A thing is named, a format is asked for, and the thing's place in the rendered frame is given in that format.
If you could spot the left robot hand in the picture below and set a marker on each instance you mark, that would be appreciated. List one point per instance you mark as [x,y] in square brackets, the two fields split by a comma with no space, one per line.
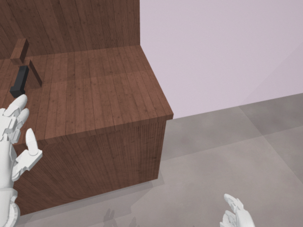
[11,121]

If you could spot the left robot forearm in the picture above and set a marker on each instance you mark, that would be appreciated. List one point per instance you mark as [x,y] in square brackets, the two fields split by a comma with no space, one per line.
[9,210]

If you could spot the right robot hand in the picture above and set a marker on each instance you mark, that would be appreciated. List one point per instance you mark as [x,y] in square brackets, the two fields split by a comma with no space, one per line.
[242,218]

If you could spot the counter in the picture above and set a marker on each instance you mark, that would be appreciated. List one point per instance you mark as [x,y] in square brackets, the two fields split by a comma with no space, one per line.
[95,106]

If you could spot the tap lever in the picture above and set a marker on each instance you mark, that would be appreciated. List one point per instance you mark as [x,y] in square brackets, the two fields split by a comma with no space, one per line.
[18,88]

